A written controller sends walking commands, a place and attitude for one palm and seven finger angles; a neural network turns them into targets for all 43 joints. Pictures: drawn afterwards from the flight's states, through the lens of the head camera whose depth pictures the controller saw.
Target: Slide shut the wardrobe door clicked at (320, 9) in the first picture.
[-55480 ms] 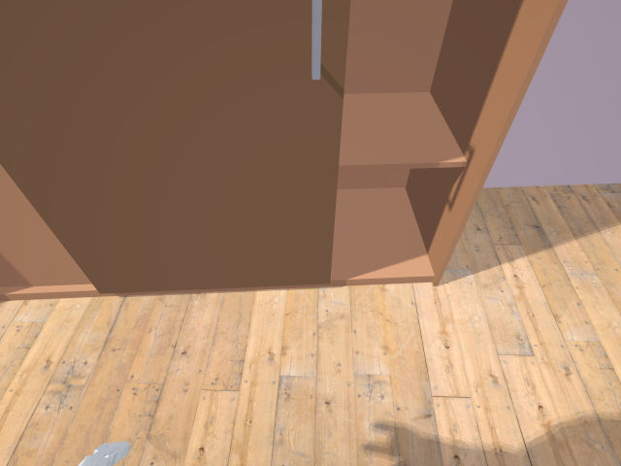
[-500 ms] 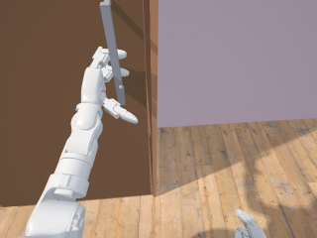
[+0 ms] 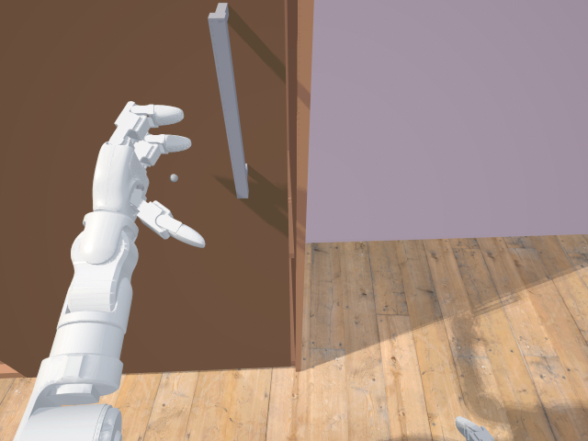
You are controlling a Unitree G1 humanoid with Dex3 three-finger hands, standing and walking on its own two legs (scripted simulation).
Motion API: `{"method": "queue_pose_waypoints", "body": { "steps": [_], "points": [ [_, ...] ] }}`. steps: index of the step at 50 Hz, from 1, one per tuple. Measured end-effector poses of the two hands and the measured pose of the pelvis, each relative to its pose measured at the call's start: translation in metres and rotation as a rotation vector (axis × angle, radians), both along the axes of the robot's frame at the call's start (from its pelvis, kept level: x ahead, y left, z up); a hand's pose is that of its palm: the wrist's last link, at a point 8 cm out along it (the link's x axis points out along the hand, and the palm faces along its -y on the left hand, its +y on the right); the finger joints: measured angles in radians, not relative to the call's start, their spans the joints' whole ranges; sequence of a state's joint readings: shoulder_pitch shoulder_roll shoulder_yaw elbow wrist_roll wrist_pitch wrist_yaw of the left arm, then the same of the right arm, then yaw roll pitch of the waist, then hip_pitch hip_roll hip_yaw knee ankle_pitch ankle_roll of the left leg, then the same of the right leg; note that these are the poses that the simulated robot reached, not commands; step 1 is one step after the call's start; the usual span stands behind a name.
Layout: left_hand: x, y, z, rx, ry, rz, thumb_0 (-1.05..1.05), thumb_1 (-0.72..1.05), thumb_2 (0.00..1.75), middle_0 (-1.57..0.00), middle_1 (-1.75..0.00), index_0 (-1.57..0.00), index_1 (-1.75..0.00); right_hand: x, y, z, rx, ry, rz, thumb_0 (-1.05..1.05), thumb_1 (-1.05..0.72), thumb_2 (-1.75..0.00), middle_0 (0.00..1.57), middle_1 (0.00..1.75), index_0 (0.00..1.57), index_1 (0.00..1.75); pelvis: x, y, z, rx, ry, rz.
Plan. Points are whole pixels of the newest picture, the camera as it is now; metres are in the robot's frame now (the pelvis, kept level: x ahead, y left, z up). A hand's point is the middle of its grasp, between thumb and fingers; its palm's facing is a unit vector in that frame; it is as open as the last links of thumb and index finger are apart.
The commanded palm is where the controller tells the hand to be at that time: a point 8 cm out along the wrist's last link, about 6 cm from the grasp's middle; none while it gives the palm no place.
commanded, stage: slip the hand off the handle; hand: left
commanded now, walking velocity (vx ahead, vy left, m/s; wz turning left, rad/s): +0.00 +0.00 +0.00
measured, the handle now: (233, 114) +0.45 +0.11 +0.24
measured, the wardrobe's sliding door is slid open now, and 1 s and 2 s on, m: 0.01 0.01 0.01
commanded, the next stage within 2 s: draw the hand back to the body in 0.54 s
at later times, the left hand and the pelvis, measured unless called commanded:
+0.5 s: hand (164, 236) +0.29 +0.17 +0.18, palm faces +0.06 -0.99 -0.14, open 14.7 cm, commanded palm +0.26 +0.21 +0.19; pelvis +0.00 -0.01 +0.00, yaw +1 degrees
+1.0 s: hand (123, 258) +0.25 +0.20 +0.19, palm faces +0.12 -0.99 -0.02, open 14.7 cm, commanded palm +0.22 +0.24 +0.19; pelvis +0.01 -0.01 +0.00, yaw +2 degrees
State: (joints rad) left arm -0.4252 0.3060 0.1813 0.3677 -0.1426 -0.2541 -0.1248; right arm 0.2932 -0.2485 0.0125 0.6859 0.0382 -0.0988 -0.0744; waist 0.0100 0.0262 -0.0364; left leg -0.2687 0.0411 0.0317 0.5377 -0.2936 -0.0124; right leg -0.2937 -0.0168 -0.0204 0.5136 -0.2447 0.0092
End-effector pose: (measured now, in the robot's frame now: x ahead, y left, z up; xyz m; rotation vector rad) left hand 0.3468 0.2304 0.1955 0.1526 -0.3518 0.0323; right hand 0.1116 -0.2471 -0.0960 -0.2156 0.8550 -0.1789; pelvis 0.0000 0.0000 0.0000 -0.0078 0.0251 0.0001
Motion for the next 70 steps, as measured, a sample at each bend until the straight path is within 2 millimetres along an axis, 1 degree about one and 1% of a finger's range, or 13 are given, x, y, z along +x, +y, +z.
{"method": "queue_pose_waypoints", "body": {
  "steps": [8,18,25,31,35,40,43,49,53,58,62,66,70],
  "points": [
    [-0.02,-0.018,-0.015,-0.033,0.034,-0.03,-0.02,-0.56,0.2,-0.26,-1.15,-0.25,-1.15,0.028,0.011,0.012,0.022,-0.119,0.033,0.01,-0.91,-0.89,0.2,0.3,0.2,0.3,0.001,0.002,-0.001,0.004,-0.013,-0.006],
    [-0.065,-0.006,-0.002,0.004,-0.027,0.033,-0.02,-0.56,0.2,-0.26,-1.15,-0.25,-1.15,0.065,0.03,0.026,0.059,-0.228,0.131,0.01,-0.91,-0.89,0.2,0.3,0.2,0.3,0.003,-0.003,-0.001,0.002,-0.043,0.008],
    [-0.08,-0.01,-0.014,-0.007,0.048,0.01,-0.02,-0.56,0.2,-0.26,-1.15,-0.25,-1.15,0.075,0.034,0.028,0.055,-0.246,0.165,0.01,-0.91,-0.89,0.2,0.3,0.2,0.3,0.001,-0.005,-0.001,0.0,-0.053,0.024],
    [-0.091,-0.02,-0.01,-0.003,0.003,-0.008,-0.02,-0.56,0.2,-0.26,-1.15,-0.25,-1.15,0.075,0.034,0.027,0.059,-0.255,0.175,0.01,-0.91,-0.89,0.2,0.3,0.2,0.3,0.003,-0.008,-0.002,0.003,-0.055,0.024],
    [-0.092,-0.012,-0.007,-0.016,0.009,0.018,-0.02,-0.56,0.2,-0.26,-1.15,-0.25,-1.15,0.072,0.032,0.025,0.065,-0.243,0.165,0.01,-0.91,-0.89,0.2,0.3,0.2,0.3,0.004,-0.01,-0.002,0.003,-0.06,0.024],
    [-0.089,0.005,-0.02,-0.108,0.223,0.054,-0.02,-0.56,0.2,-0.26,-1.15,-0.25,-1.15,0.073,0.028,0.023,0.065,-0.228,0.137,0.01,-0.91,-0.89,0.2,0.3,0.2,0.3,0.006,-0.01,0.001,0.001,-0.071,0.03],
    [-0.094,0.013,-0.022,-0.127,0.312,0.08,-0.02,-0.55,0.2,-0.26,-1.15,-0.25,-1.15,0.081,0.027,0.027,0.065,-0.253,0.134,0.01,-0.91,-0.89,0.2,0.3,0.2,0.3,0.007,-0.009,0.001,0.002,-0.074,0.032],
    [-0.117,0.016,-0.011,-0.143,0.248,0.083,-0.02,-0.55,0.2,-0.26,-1.15,-0.25,-1.15,0.099,0.032,0.043,0.063,-0.344,0.163,0.01,-0.91,-0.89,0.2,0.3,0.2,0.3,0.01,-0.008,0.001,0.002,-0.083,0.036],
    [-0.127,0.019,-0.016,-0.149,0.254,0.093,-0.02,-0.55,0.2,-0.26,-1.15,-0.25,-1.15,0.107,0.036,0.051,0.057,-0.374,0.184,0.01,-0.91,-0.89,0.2,0.3,0.2,0.3,0.009,-0.009,0.0,0.0,-0.095,0.042],
    [-0.137,0.021,-0.026,-0.128,0.311,0.104,-0.02,-0.53,0.21,-0.25,-1.14,-0.25,-1.14,0.108,0.041,0.055,0.059,-0.392,0.194,0.01,-0.91,-0.89,0.2,0.3,0.2,0.3,0.006,-0.008,0.0,-0.001,-0.102,0.041],
    [-0.15,0.028,-0.016,-0.01,0.234,0.212,-0.02,-0.46,0.24,-0.26,-1.1,-0.25,-1.1,0.102,0.043,0.054,0.049,-0.386,0.213,0.01,-0.91,-0.89,0.2,0.3,0.2,0.3,0.004,-0.008,0.001,-0.002,-0.104,0.037],
    [-0.165,0.039,-0.009,0.059,0.145,0.325,-0.02,-0.36,0.29,-0.25,-1.03,-0.24,-1.03,0.09,0.045,0.045,0.045,-0.329,0.223,0.01,-0.91,-0.89,0.2,0.3,0.2,0.3,0.001,-0.006,0.003,-0.003,-0.104,0.034],
    [-0.173,0.045,-0.014,0.084,0.137,0.374,-0.01,-0.23,0.35,-0.25,-0.96,-0.24,-0.96,0.076,0.044,0.033,0.044,-0.255,0.216,0.01,-0.91,-0.89,0.2,0.3,0.2,0.3,-0.002,-0.003,0.005,-0.002,-0.107,0.031]
  ]
}}
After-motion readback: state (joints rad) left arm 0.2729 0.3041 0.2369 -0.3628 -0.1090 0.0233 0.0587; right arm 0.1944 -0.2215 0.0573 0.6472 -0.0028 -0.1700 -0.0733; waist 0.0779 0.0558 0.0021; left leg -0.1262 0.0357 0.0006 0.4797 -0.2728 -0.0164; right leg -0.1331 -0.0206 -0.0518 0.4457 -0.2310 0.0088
